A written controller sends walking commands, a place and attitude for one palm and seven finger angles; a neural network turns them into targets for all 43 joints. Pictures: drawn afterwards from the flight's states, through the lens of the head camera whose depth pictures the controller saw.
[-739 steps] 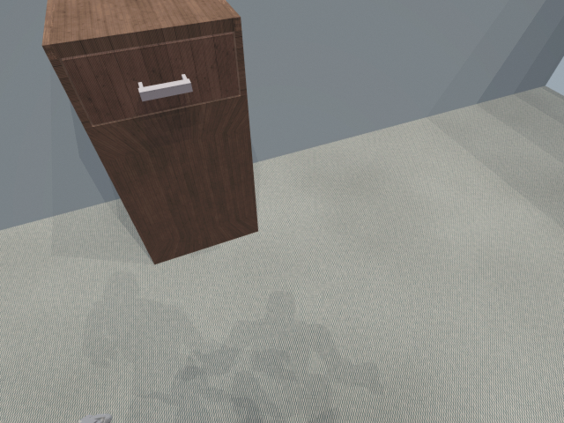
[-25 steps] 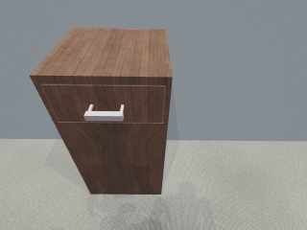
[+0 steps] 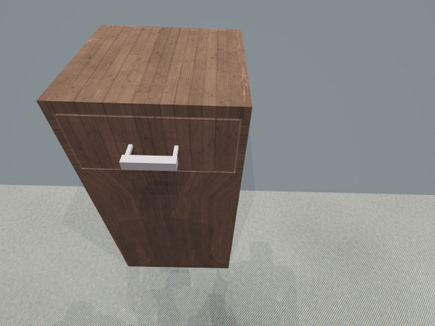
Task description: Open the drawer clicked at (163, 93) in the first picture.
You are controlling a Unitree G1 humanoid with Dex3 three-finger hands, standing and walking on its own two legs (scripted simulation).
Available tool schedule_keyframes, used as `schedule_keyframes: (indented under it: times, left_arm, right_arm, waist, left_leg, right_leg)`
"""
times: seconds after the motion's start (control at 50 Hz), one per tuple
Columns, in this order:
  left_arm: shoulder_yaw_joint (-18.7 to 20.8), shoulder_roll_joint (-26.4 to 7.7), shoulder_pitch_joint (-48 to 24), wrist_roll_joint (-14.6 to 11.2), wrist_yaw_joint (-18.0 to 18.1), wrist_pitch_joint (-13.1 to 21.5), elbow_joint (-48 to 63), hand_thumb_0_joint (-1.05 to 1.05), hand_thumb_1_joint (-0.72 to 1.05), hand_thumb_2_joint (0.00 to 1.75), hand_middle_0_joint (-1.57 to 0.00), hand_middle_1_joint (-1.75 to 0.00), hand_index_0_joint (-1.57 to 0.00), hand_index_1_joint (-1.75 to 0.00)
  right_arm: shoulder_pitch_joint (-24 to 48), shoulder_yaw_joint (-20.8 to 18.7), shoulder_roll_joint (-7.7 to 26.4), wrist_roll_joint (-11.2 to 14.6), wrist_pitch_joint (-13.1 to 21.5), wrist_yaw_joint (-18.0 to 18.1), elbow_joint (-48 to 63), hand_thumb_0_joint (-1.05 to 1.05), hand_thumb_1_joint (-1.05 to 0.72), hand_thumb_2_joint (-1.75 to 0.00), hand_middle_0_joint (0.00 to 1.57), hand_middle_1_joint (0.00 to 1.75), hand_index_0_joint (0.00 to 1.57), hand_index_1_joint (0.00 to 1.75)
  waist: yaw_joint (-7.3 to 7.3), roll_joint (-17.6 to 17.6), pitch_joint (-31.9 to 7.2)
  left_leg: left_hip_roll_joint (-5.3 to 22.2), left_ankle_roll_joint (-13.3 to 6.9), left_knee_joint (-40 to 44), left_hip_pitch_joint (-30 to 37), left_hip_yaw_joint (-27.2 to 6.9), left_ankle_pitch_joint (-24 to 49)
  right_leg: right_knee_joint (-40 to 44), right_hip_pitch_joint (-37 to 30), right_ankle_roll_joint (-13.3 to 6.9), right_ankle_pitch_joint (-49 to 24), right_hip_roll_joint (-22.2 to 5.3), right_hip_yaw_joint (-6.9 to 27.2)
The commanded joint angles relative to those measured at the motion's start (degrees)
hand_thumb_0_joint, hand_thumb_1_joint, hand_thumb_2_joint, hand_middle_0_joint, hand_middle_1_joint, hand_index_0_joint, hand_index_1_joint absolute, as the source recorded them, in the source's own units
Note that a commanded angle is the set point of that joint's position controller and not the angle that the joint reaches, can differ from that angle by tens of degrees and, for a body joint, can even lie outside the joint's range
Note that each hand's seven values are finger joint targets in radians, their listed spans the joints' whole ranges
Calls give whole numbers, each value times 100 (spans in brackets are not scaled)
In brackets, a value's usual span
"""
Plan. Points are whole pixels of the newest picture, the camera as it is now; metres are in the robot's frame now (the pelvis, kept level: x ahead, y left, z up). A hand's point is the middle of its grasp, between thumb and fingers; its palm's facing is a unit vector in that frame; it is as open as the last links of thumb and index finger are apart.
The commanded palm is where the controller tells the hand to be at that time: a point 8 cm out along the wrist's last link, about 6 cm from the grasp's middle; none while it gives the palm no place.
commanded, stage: come to a stop and stand still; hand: left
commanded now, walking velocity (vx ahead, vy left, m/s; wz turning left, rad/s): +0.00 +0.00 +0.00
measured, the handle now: (151, 155) +0.49 +0.19 +0.01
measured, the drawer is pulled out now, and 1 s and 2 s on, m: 0.00 0.00 0.00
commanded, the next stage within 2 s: look again from close up in 0.08 s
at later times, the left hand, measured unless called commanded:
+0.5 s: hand out of the picture -0.02 +0.16 -0.18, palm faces +0.04 -0.99 -0.14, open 7.3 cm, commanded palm none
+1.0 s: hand (112, 301) +0.18 +0.20 -0.04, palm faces -0.09 -0.54 -0.84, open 7.6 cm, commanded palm +0.12 +0.21 -0.03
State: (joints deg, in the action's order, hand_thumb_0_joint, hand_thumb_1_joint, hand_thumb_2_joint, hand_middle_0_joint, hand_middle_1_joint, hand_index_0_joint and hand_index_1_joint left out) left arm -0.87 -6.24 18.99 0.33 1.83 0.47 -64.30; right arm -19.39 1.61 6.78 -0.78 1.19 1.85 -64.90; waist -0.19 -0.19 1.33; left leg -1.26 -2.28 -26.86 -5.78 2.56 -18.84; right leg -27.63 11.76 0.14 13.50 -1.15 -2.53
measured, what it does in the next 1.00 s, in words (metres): stands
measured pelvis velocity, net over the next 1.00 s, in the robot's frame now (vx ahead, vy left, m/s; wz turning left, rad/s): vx -0.01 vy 0.01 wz -0.01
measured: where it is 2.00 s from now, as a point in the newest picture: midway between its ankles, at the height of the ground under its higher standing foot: outside the picture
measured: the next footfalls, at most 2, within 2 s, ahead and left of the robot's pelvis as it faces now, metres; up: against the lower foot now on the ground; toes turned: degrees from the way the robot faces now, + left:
none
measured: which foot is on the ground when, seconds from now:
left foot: down 0.00-1.00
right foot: down 0.00-1.00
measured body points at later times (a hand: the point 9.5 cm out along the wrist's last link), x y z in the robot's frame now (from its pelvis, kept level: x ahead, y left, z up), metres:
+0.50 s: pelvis +0.00 +0.01 +0.00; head +0.00 +0.02 +0.45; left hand -0.02 +0.21 -0.16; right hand -0.03 -0.20 -0.16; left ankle -0.04 +0.09 -0.74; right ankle +0.02 -0.12 -0.74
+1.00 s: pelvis -0.01 +0.01 -0.02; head -0.02 -0.03 +0.43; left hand +0.18 +0.23 +0.00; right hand +0.10 -0.26 -0.13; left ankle -0.04 +0.09 -0.74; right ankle +0.02 -0.12 -0.74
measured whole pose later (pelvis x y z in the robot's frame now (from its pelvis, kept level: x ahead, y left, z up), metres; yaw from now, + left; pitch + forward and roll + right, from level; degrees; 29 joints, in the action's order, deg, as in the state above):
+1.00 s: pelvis -0.01 +0.01 -0.02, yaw -1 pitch +3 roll +1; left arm -8.3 -16.5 23.6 33.1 17.7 -6.7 -4.5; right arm -17.3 -1.2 16.4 -0.9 14.2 2.8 -42.9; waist -1.3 3.6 -5.1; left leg -3.1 -3.2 -35.7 -16.9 4.2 -21.8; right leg -38.6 24.3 -0.1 17.4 -2.7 -0.3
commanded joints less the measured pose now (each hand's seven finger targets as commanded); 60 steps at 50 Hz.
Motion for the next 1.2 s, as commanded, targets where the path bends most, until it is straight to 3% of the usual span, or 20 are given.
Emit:
schedule_keyframes:
  times: [0.0,0.72,0.74,0.76,0.78,0.8,0.82,0.84,0.86,0.88,0.9,0.92,0.94,0.98,1.0,1.02,1.1,1.14,1.18]
  left_arm:
    - [94,-457,390,26,64,84,161,0,90,90,-20,-30,-20,-30]
    - [96,-313,546,40,75,71,138,0,90,90,-20,-30,-20,-30]
    - [102,-761,631,105,297,207,-47,0,90,90,-20,-30,-20,-30]
    - [-513,-1918,-3781,562,264,1070,9137,0,88,89,-20,-32,-20,-32]
    - [-66,-1779,-1651,805,779,440,7250,0,85,88,-20,-33,-20,-33]
    - [-481,-964,-167,827,1043,-517,6473,0,83,87,-21,-34,-21,-34]
    - [-1000,-269,-120,941,1078,-681,6504,0,81,86,-21,-36,-21,-36]
    - [-1132,-406,-220,1211,1112,-588,7006,0,78,85,-21,-37,-21,-37]
    - [-1125,-745,-179,1779,1198,-542,7255,0,76,84,-21,-39,-21,-39]
    - [-1255,-838,-189,2315,1318,-487,7374,0,74,83,-21,-40,-21,-40]
    - [-1305,-852,-320,2863,1460,-414,7474,0,71,82,-21,-42,-21,-42]
    - [-1213,-932,-204,3605,1664,-397,7234,0,69,81,-22,-43,-22,-43]
    - [-1163,-738,600,4117,1841,-436,6844,0,67,80,-22,-45,-22,-45]
    - [-799,-885,1968,5074,2078,-374,6223,0,62,78,-22,-48,-22,-48]
    - [-487,-1047,2355,5374,2118,-284,5906,0,60,77,-22,-50,-22,-50]
    - [-523,-998,2198,5608,2133,-137,6111,0,57,76,-22,-51,-22,-51]
    - [196,-1758,1392,6244,2509,81,7043,0,48,72,-23,-57,-23,-57]
    - [103,-1690,753,6440,2721,-38,7283,0,43,70,-23,-60,-23,-60]
    - [169,-1897,-28,6656,2908,-78,7497,0,39,68,-24,-63,-24,-63]
  right_arm:
    - [-404,-103,511,21,86,51,63,0,-90,-90,20,30,20,30]
    - [-488,-105,430,28,105,62,-41,0,-90,-90,20,30,20,30]
    - [176,-130,752,99,174,5,450,0,-90,-90,20,30,20,30]
    - [53,-157,1656,421,1000,225,2629,0,-90,-90,20,30,20,30]
    - [782,-217,1252,380,1591,456,2198,0,-90,-90,20,30,20,30]
    - [648,-328,1002,473,1842,415,2210,0,-90,-90,20,30,20,30]
    - [453,-265,920,510,1943,393,2140,0,-90,-90,20,30,20,30]
    - [712,-315,1126,488,2077,385,2415,0,-90,-90,20,30,20,30]
    - [747,-303,1381,366,2132,344,2564,0,-90,-90,20,30,20,30]
    - [855,-282,1491,231,2105,297,2782,0,-90,-90,20,30,20,30]
    - [887,-315,1535,151,2029,232,3055,0,-90,-90,20,30,20,30]
    - [905,-389,1508,-7,1858,163,3204,0,-90,-90,20,30,20,30]
    - [1194,-478,1496,-131,1642,47,3539,0,-90,-90,20,30,20,30]
    - [1554,-558,1508,-286,980,-232,3917,0,-90,-90,20,30,20,30]
    - [1634,-556,1512,-244,602,-387,3989,0,-90,-90,20,30,20,30]
    - [1861,-507,1473,-195,297,-512,4202,0,-90,-90,20,30,20,30]
    - [2326,-448,1269,-74,-342,-709,4575,0,-90,-90,20,30,20,30]
    - [2262,-441,1146,-98,-473,-693,4585,0,-90,-90,20,30,20,30]
    - [2175,-473,1115,-171,-449,-636,4494,0,-90,-90,20,30,20,30]
  waist:
    - [18,51,453]
    - [46,-15,523]
    - [201,-82,580]
    - [-351,1709,-2357]
    - [110,2295,-2134]
    - [-2,1574,-977]
    - [-81,952,-420]
    - [-52,439,-176]
    - [-130,75,-382]
    - [-260,-350,-250]
    - [-281,-579,-275]
    - [-272,-829,-410]
    - [-13,-771,-324]
    - [421,-1176,-234]
    - [619,-1220,-154]
    - [696,-1247,-343]
    - [964,-220,-908]
    - [851,68,-1259]
    - [720,164,-1685]
  left_leg:
    - [699,-31,750,-763,-528,1246]
    - [708,-58,983,-687,-560,1028]
    - [798,153,-71,-1025,-355,2597]
    - [359,104,641,466,-507,2934]
    - [571,338,688,580,-390,3526]
    - [582,522,1015,-287,-497,2687]
    - [434,347,794,-685,-390,1995]
    - [387,204,450,-910,-434,1523]
    - [289,168,239,-1079,-561,1062]
    - [265,156,144,-1383,-797,521]
    - [211,141,-26,-1585,-869,383]
    - [138,174,-227,-1645,-847,367]
    - [62,199,-346,-1694,-720,394]
    - [-23,225,-506,-2051,-412,491]
    - [-32,269,-525,-2338,-320,660]
    - [-37,294,-555,-2394,-219,768]
    - [-141,270,-670,-2282,-103,911]
    - [-165,211,-788,-2081,-72,949]
    - [-165,157,-971,-1800,-108,1063]
  right_leg:
    - [304,-304,-241,-1047,-425,457]
    - [451,-234,-189,-881,-424,473]
    - [177,-63,-146,-2896,-714,550]
    - [-339,-594,-201,-1437,20,665]
    - [-808,46,-335,-22,85,254]
    - [-1053,733,-185,862,107,-107]
    - [-844,791,-128,562,119,-145]
    - [-507,883,-178,213,111,-96]
    - [-350,959,-244,100,171,81]
    - [-386,1201,-277,374,175,148]
    - [-555,1346,-288,501,215,183]
    - [-626,1622,-319,793,297,212]
    - [-533,1622,-351,1089,296,167]
    - [-391,1522,-485,1198,322,420]
    - [-494,1367,-544,860,335,566]
    - [-693,1207,-558,486,328,580]
    - [-1014,797,-617,-74,324,851]
    - [-1025,865,-605,-271,350,1005]
    - [-1003,987,-569,-476,338,1249]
